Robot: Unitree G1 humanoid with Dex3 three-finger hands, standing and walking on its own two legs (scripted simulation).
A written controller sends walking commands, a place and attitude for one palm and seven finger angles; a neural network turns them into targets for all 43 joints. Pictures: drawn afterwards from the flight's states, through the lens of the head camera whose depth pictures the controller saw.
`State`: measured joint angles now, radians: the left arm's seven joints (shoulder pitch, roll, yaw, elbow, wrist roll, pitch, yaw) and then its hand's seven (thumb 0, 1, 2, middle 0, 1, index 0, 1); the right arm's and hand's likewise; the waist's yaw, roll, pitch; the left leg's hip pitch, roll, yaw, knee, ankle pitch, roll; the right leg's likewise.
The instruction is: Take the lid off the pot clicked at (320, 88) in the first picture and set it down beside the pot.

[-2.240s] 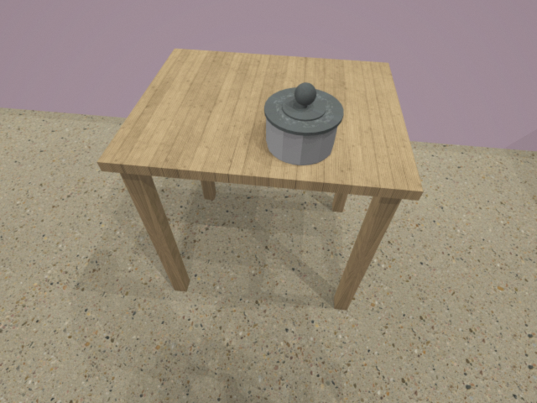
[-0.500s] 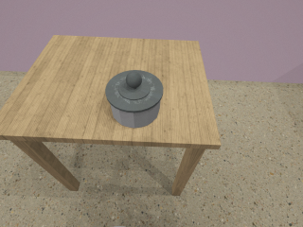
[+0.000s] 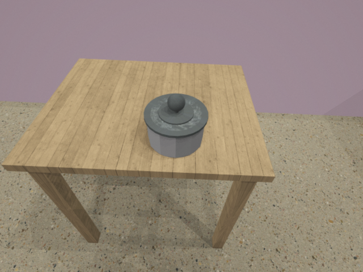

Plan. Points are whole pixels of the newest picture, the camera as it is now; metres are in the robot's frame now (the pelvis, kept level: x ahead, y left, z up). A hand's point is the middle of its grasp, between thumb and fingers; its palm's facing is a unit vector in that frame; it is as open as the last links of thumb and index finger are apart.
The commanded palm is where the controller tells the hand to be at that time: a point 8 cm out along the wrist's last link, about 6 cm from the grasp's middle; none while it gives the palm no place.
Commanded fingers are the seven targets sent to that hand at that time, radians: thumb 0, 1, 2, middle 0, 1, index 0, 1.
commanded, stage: come to a stop and stand still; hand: left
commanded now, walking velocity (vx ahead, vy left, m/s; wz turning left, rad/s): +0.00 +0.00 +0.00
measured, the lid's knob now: (176, 102) +0.51 +0.06 +0.11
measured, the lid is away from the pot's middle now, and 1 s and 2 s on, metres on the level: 0.00 0.00 0.00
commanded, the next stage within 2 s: look again from close up in 1.24 s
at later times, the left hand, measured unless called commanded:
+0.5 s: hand out of the picture +0.00 +0.20 -0.16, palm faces +0.01 -0.98 -0.19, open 7.4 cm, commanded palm none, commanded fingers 0.00 0.90 0.90 -0.20 -0.30 -0.20 -0.30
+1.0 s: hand out of the picture +0.04 +0.17 -0.16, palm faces +0.02 -0.98 -0.19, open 7.4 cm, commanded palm none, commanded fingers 0.00 0.90 0.90 -0.20 -0.30 -0.20 -0.30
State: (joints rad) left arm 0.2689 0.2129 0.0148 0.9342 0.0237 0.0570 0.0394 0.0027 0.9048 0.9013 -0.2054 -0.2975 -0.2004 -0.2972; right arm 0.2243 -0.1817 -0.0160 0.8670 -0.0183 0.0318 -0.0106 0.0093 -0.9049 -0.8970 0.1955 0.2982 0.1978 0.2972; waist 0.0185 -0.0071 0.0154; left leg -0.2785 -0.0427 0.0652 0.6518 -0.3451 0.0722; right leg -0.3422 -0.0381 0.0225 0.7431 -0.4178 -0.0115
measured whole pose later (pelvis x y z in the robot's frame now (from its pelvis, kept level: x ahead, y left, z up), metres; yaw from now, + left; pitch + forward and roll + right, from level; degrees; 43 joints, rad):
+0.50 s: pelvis +0.01 +0.02 +0.02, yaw +0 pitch +0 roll +0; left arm 0.33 0.17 -0.01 1.03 0.02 0.02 0.03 0.00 0.91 0.90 -0.20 -0.30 -0.20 -0.30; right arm 0.31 -0.18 0.00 1.02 0.00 -0.01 -0.02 0.01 -0.91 -0.90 0.20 0.30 0.20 0.30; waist 0.01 0.00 0.02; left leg -0.21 -0.08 0.08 0.45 -0.25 0.10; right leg -0.25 -0.05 0.05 0.48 -0.23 0.03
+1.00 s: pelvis +0.04 +0.00 +0.02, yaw +0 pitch -1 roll +0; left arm 0.29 0.15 -0.01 1.07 0.01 0.00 0.04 0.00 0.91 0.90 -0.20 -0.30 -0.20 -0.30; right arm 0.28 -0.16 0.00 1.08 0.00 -0.02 -0.04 0.01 -0.92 -0.90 0.20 0.30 0.20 0.30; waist 0.01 0.00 0.03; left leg -0.15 -0.05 0.06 0.45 -0.29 0.07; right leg -0.19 -0.02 0.03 0.47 -0.27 0.03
